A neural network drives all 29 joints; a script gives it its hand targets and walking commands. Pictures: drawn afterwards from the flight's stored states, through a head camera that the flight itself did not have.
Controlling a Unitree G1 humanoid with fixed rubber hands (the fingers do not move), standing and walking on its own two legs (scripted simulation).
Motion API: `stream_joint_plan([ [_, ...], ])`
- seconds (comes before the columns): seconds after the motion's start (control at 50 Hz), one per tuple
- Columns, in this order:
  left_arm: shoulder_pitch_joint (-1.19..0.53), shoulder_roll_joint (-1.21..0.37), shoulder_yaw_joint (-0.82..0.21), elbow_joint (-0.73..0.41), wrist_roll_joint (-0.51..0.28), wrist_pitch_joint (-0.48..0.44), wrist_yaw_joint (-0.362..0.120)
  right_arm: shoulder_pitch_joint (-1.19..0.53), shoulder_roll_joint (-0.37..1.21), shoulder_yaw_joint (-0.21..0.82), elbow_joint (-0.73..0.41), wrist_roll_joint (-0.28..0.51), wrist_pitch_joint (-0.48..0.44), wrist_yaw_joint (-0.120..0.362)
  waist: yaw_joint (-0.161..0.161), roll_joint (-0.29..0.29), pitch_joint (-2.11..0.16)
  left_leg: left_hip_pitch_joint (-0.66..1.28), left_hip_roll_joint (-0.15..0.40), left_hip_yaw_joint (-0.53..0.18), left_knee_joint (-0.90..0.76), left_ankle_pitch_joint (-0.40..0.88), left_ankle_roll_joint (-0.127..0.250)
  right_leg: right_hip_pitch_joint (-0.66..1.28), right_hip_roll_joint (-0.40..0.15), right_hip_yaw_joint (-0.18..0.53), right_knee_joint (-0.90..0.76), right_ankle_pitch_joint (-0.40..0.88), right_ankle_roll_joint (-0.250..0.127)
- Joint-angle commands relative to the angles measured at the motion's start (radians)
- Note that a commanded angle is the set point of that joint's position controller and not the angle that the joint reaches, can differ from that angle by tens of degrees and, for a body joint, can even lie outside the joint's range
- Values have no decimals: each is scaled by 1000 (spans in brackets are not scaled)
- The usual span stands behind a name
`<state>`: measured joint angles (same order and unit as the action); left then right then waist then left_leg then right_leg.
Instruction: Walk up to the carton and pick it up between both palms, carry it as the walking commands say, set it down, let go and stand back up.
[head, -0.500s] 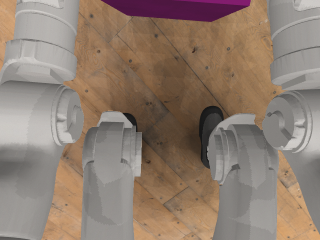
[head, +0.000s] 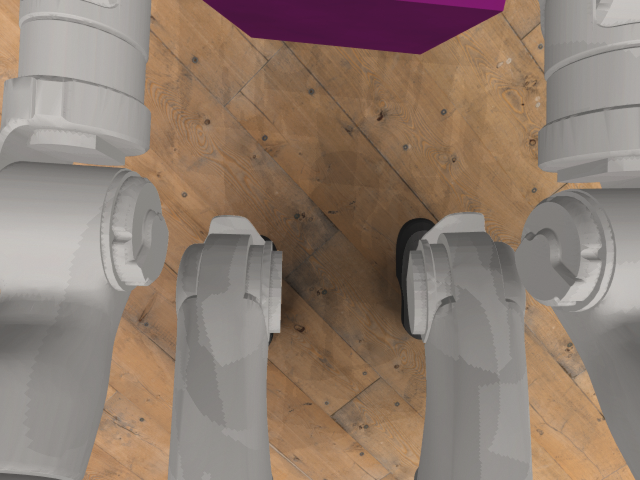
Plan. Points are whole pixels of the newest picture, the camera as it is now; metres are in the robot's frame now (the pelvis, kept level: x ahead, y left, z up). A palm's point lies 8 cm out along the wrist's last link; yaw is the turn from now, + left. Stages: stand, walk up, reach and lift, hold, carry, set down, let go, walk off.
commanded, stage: reach and lift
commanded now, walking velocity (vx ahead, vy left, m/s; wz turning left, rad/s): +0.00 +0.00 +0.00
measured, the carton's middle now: out of the picture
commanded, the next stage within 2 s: none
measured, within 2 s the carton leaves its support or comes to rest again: neither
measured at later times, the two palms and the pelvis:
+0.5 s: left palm out of the picture +0.57 +0.12 -0.04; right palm out of the picture +0.55 -0.18 -0.04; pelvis -0.02 +0.00 +0.04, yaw +0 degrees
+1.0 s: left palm out of the picture +0.55 +0.13 +0.03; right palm out of the picture +0.52 -0.17 +0.04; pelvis -0.03 +0.00 +0.09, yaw -1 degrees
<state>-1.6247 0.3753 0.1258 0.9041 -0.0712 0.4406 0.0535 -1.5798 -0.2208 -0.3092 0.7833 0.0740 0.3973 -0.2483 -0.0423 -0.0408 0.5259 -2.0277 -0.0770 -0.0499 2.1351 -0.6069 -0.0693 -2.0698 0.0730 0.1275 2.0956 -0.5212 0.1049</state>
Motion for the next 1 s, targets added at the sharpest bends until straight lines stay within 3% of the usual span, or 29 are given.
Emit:
stream_joint_plan([
  [0.0,-710,-1218,-278,-460,-119,-47,-255,-676,1129,384,-216,88,37,412,-5,77,-2439,857,-60,166,-273,469,29,913,82,-292,-204,435,-61],
  [0.02,-685,-1199,-233,-346,-74,-42,-259,-608,1130,321,-74,51,40,417,22,94,-2252,774,-53,165,-296,380,25,813,76,-293,-208,350,-72],
  [0.04,-648,-1229,-225,-360,-67,-46,-262,-642,1156,338,-150,55,32,424,33,67,-2297,818,-58,161,-308,424,30,854,77,-297,-216,387,-64],
  [0.06,-684,-1243,-254,-426,-84,-47,-262,-639,1151,337,-168,64,33,428,-3,84,-2337,840,-57,156,-315,427,32,873,79,-303,-218,404,-62],
  [0.16,-568,-1269,-115,-191,4,-40,-282,-535,1163,244,28,-13,36,456,17,76,-2024,696,-52,152,-368,267,37,698,69,-297,-273,229,-70],
  [0.22,-672,-1246,-188,-411,-36,-50,-290,-594,1211,308,-147,32,34,462,15,45,-2323,823,-67,158,-369,354,36,883,77,-298,-289,337,-66],
  [0.24,-709,-1248,-208,-406,-42,-42,-287,-628,1172,306,-171,45,33,455,-2,97,-2376,859,-57,162,-353,388,32,869,75,-303,-280,362,-65],
  [0.26,-726,-1242,-214,-430,-58,-39,-285,-710,1202,366,-252,77,40,449,25,35,-2486,902,-69,163,-363,403,42,949,82,-302,-288,380,-56],
  [0.28,-686,-1223,-186,-325,-35,-26,-285,-675,1197,344,-165,52,55,447,45,29,-2330,791,-63,179,-365,315,38,906,75,-281,-313,293,-56],
  [0.32,-664,-1266,-219,-390,-63,-15,-280,-684,1220,400,-259,84,56,444,49,35,-2473,909,-68,157,-390,370,45,1001,79,-275,-323,348,-62],
  [0.36,-668,-1277,-225,-366,-59,-4,-279,-718,1185,395,-271,81,64,434,22,56,-2452,902,-66,161,-395,345,42,985,80,-282,-341,313,-59],
  [0.38,-684,-1263,-246,-414,-76,-3,-274,-755,1195,432,-304,110,68,436,70,64,-2526,950,-67,157,-404,389,46,1010,80,-279,-327,355,-55],
  [0.44,-668,-1273,-187,-347,-54,6,-281,-731,1209,390,-214,73,89,436,44,25,-2413,877,-64,158,-438,270,56,978,76,-280,-368,249,-60],
  [0.48,-671,-1295,-234,-397,-71,16,-282,-750,1214,432,-284,107,86,441,51,51,-2494,930,-70,167,-442,319,43,1026,80,-287,-367,300,-55],
  [0.5,-634,-1291,-168,-314,-34,20,-280,-786,1193,408,-273,91,88,437,60,22,-2443,882,-72,172,-442,273,58,1017,75,-279,-389,248,-47],
  [0.52,-630,-1268,-156,-313,-30,13,-280,-755,1232,415,-217,95,96,438,97,6,-2367,861,-70,168,-464,269,63,990,72,-276,-395,246,-44],
  [0.54,-626,-1278,-147,-283,-29,12,-288,-710,1238,381,-194,64,99,436,70,13,-2307,818,-70,175,-473,220,57,1006,75,-258,-422,207,-55],
  [0.56,-635,-1277,-143,-293,-22,9,-293,-688,1266,382,-145,68,98,443,93,12,-2310,801,-74,173,-472,224,62,1007,69,-259,-408,212,-51],
  [0.62,-540,-1287,-93,-230,31,8,-302,-616,1254,321,-86,29,92,456,82,13,-2205,785,-65,167,-505,212,61,929,69,-276,-432,189,-46],
  [0.64,-530,-1327,-145,-250,9,8,-304,-594,1261,353,-139,38,83,456,61,40,-2331,865,-69,171,-496,284,49,996,76,-272,-440,261,-57],
  [0.68,-502,-1349,-168,-339,0,-1,-307,-577,1291,402,-226,51,82,458,77,10,-2488,950,-80,167,-506,414,48,1096,88,-283,-441,384,-47],
  [0.72,-522,-1354,-193,-335,-22,10,-304,-583,1265,404,-237,52,85,454,42,36,-2542,980,-71,149,-505,358,50,1072,91,-282,-442,319,-55],
  [0.74,-486,-1356,-238,-383,-51,14,-302,-607,1270,461,-297,81,87,452,78,32,-2595,1028,-81,155,-524,440,39,1149,92,-278,-451,395,-58],
  [0.8,-547,-1376,-326,-478,-99,15,-275,-605,1243,512,-377,109,84,445,37,83,-2709,1158,-83,128,-507,565,31,1117,97,-281,-443,472,-60],
  [0.88,-575,-1337,-328,-499,-80,31,-257,-650,1226,531,-367,114,101,436,39,56,-2630,1161,-84,122,-553,429,36,1118,96,-267,-496,355,-67],
  [0.9,-549,-1339,-305,-395,-58,37,-258,-644,1202,481,-292,91,102,438,29,66,-2479,1104,-74,117,-577,309,37,1028,92,-277,-499,246,-62],
  [0.92,-555,-1343,-277,-398,-41,35,-260,-661,1190,482,-304,93,97,439,53,85,-2460,1109,-80,114,-594,284,45,1040,83,-263,-521,222,-68],
  [0.96,-617,-1321,-231,-364,-31,29,-273,-653,1199,423,-214,62,106,440,33,53,-2304,1015,-68,123,-621,164,46,1026,76,-257,-561,129,-70],
  [0.98,-570,-1338,-178,-240,12,39,-282,-645,1181,371,-130,40,103,445,47,98,-2193,943,-65,130,-647,61,46,957,71,-254,-579,42,-80],
])
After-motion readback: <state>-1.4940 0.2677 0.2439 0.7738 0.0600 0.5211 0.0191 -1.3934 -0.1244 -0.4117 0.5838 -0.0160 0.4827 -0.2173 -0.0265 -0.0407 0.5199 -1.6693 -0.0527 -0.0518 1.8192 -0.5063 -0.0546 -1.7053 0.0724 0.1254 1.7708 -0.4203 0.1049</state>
